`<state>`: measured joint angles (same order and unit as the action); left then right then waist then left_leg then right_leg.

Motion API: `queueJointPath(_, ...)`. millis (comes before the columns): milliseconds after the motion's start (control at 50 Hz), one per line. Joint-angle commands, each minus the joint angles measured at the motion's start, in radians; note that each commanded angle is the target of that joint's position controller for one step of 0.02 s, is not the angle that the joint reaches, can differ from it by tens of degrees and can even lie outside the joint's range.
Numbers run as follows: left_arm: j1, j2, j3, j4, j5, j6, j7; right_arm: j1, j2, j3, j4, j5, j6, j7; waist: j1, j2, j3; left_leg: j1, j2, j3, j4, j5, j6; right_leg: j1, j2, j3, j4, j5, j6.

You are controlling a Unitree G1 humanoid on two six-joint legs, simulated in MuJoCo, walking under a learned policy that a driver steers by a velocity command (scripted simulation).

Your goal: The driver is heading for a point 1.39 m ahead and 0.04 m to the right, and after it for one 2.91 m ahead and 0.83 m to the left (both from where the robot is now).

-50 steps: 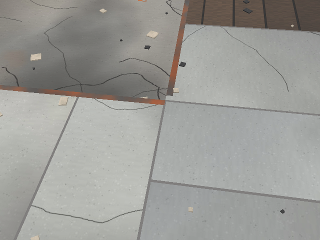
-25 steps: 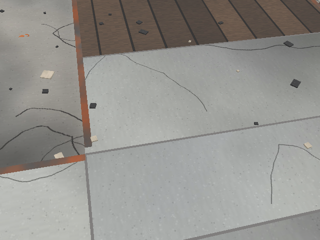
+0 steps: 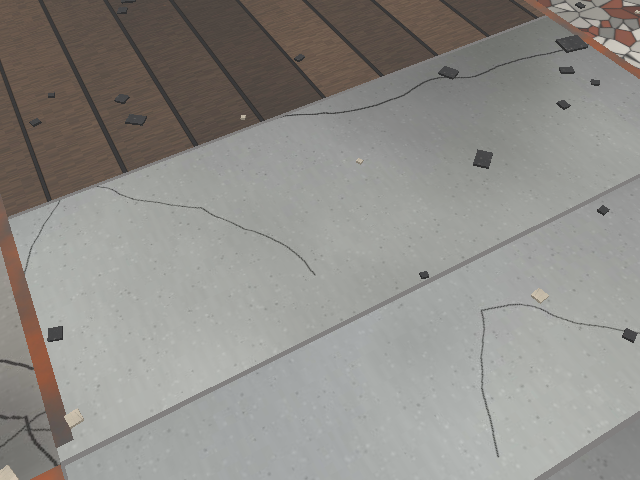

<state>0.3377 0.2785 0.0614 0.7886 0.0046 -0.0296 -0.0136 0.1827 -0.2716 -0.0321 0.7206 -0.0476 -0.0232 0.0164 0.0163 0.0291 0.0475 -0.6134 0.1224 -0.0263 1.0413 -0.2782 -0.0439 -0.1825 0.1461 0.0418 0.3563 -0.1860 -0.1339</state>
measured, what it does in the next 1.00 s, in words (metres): walks ahead: left foot, then right foot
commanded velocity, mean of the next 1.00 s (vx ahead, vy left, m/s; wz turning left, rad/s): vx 0.50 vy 0.00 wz -0.26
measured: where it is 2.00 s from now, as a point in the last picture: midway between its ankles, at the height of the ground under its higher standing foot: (382, 253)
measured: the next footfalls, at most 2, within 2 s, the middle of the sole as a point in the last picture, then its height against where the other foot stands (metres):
left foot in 0.28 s outside the picture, level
right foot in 0.76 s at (426, 453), level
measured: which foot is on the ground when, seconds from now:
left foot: up 0.00-0.26, down 0.28-0.78, up 0.80-1.00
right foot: down 0.00-0.30, up 0.32-0.74, down 0.76-1.00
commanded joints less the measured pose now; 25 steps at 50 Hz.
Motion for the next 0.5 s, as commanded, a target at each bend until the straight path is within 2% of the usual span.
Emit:
queueJointPath(20, 0.025, 0.148, 0.038, -0.054, -0.002, -0.023, 0.003, -0.021, -0.072, -0.019, -0.062, 0.000, 0.006, 0.002, -0.006, -0.066, -0.020, -0.053, -0.013, 0.021, -0.107, 0.118, -0.017, 0.019, -0.249, 0.259, -0.159, 0.253, -0.137)
queueJointPath(120, 0.122, 0.158, 0.043, -0.029, 0.001, -0.025, 0.010, -0.189, -0.068, -0.009, -0.111, 0.009, -0.006, 0.009, 0.062, -0.083, -0.008, -0.079, -0.057, 0.012, -0.310, 0.239, -0.011, 0.122, -0.249, 0.295, -0.108, 0.305, -0.110)
queueJointPath(180, 0.146, 0.171, 0.046, -0.026, 0.009, -0.022, 0.019, -0.246, -0.077, -0.005, -0.140, 0.017, -0.019, 0.011, 0.075, -0.094, -0.006, -0.032, -0.091, 0.008, -0.398, 0.221, 0.006, 0.165, -0.266, 0.332, -0.051, 0.392, -0.096)
queueJointPath(220, 0.107, 0.186, 0.049, -0.035, 0.011, -0.022, 0.025, -0.193, -0.096, -0.011, -0.133, 0.020, -0.026, 0.007, 0.038, -0.109, -0.012, 0.101, -0.112, -0.001, -0.471, 0.174, 0.028, 0.137, -0.270, 0.356, -0.010, 0.422, -0.061)
queueJointPath(240, 0.074, 0.194, 0.050, -0.042, 0.012, -0.023, 0.024, -0.124, -0.112, -0.018, -0.114, 0.022, -0.030, -0.001, 0.002, -0.115, -0.030, 0.225, -0.136, 0.007, -0.500, 0.131, 0.044, 0.096, -0.260, 0.357, 0.038, 0.483, -0.039)
queueJointPath(260, 0.052, 0.198, 0.049, -0.044, 0.009, -0.027, 0.019, -0.010, -0.132, -0.029, -0.079, 0.021, -0.038, -0.012, -0.054, -0.092, -0.081, 0.389, -0.159, 0.024, -0.549, 0.121, 0.062, 0.061, -0.221, 0.338, 0.156, 0.547, -0.015)
queueJointPath(280, 0.047, 0.170, 0.041, -0.047, 0.000, -0.035, 0.009, 0.124, -0.178, -0.044, -0.054, 0.008, -0.052, -0.026, -0.119, -0.024, -0.172, 0.606, -0.071, -0.053, -0.588, 0.091, 0.099, -0.027, -0.150, 0.279, 0.372, 0.470, 0.012)
queueJointPath(300, 0.089, 0.075, 0.015, -0.078, -0.021, -0.043, 0.008, 0.262, -0.258, -0.061, -0.056, -0.016, -0.053, -0.043, -0.145, 0.121, -0.334, 0.852, 0.204, -0.368, -0.636, -0.140, 0.164, -0.203, -0.064, 0.162, 0.675, 0.082, 0.044)
queueJointPath(320, 0.160, 0.087, 0.014, -0.099, -0.008, -0.039, 0.009, 0.215, -0.293, -0.072, -0.049, -0.005, -0.040, -0.038, -0.067, 0.302, -0.359, 0.873, 0.327, -0.787, -0.773, -0.168, 0.258, -0.406, 0.017, 0.091, 0.830, -0.362, 0.055)
queueJointPath(340, 0.148, 0.126, 0.018, -0.052, 0.020, -0.024, 0.016, 0.143, -0.197, -0.057, -0.058, 0.009, -0.033, -0.030, -0.040, 0.122, -0.207, 0.737, 0.299, -0.712, -0.771, -0.251, 0.268, -0.459, -0.072, 0.110, 0.906, -0.284, 0.051)
queueJointPath(360, 0.080, 0.118, 0.015, -0.047, 0.028, -0.020, 0.005, 0.099, -0.118, -0.038, -0.057, 0.016, -0.035, -0.023, -0.043, 0.014, -0.105, 0.616, 0.239, -0.553, -0.784, -0.209, 0.256, -0.439, -0.099, 0.098, 0.882, -0.207, 0.054)
queueJointPath(380, 0.046, 0.096, 0.010, -0.051, 0.027, -0.018, -0.003, 0.075, -0.083, -0.028, -0.045, 0.014, -0.038, -0.018, -0.028, 0.005, -0.051, 0.534, 0.182, -0.420, -0.810, -0.097, 0.229, -0.416, -0.125, 0.090, 0.823, -0.170, 0.059)
queueJointPath(400, 0.026, 0.088, 0.008, -0.058, 0.034, -0.011, -0.011, 0.081, -0.079, -0.024, -0.026, 0.015, -0.045, -0.019, -0.018, 0.051, -0.031, 0.492, 0.144, -0.333, -0.823, 0.010, 0.216, -0.397, -0.141, 0.086, 0.781, -0.161, 0.066)
queueJointPath(420, 0.032, 0.081, 0.005, -0.049, 0.038, -0.003, -0.016, 0.091, -0.081, -0.024, -0.010, 0.017, -0.054, -0.016, -0.012, 0.069, -0.029, 0.468, 0.115, -0.266, -0.830, 0.118, 0.209, -0.371, -0.140, 0.077, 0.768, -0.152, 0.073)
queueJointPath(460, 0.022, 0.075, 0.002, -0.052, 0.038, 0.004, -0.023, 0.128, -0.093, -0.028, 0.019, 0.028, -0.075, -0.005, -0.003, 0.079, -0.050, 0.480, 0.110, -0.203, -0.834, 0.287, 0.224, -0.374, -0.129, 0.073, 0.743, -0.129, 0.080)
queueJointPath(500, -0.044, 0.069, -0.003, -0.073, 0.040, 0.005, -0.028, 0.145, -0.103, -0.032, 0.040, 0.034, -0.084, 0.000, -0.005, 0.072, -0.035, 0.494, 0.111, -0.154, -0.864, 0.315, 0.238, -0.428, -0.141, 0.065, 0.687, -0.077, 0.091)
